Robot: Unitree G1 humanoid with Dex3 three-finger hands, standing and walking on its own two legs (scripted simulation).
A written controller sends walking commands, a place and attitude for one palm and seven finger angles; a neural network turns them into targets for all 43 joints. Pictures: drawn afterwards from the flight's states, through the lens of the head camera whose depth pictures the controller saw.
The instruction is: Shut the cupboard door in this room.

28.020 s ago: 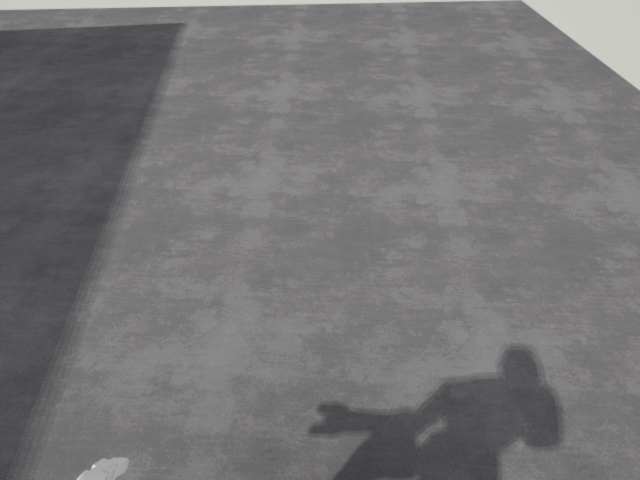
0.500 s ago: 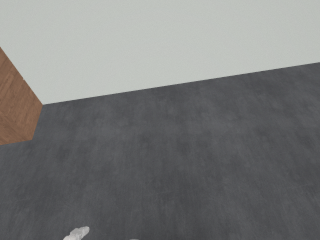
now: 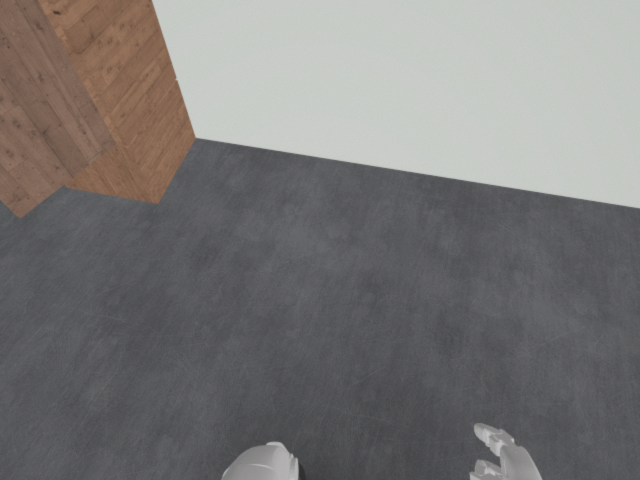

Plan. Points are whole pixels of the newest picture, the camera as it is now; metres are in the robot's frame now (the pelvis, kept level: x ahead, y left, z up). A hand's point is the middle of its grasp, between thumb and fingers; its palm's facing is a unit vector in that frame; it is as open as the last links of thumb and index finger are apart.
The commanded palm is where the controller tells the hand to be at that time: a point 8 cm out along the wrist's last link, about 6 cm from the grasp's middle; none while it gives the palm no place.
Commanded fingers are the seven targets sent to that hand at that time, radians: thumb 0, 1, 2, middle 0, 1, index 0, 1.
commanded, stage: walk to a spot facing it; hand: left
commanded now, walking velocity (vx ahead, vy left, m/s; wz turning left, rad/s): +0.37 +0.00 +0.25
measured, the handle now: out of the picture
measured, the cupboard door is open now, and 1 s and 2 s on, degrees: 72 72 72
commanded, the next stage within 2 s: turn to face it in 1.18 s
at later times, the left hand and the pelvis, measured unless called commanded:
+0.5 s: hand (252, 310) +0.36 +0.16 -0.13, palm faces +0.03 -0.98 -0.20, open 7.3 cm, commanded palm none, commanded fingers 0.00 0.90 0.90 -0.20 -0.30 -0.20 -0.30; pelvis +0.22 -0.03 +0.01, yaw +7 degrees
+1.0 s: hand (228, 379) +0.25 +0.18 -0.17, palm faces +0.40 -0.91 -0.14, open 7.3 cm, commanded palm none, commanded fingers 0.00 0.90 0.90 -0.20 -0.30 -0.20 -0.30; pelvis +0.40 +0.06 +0.00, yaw +18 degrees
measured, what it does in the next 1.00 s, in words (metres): walks ahead, turning left: right foot, then left foot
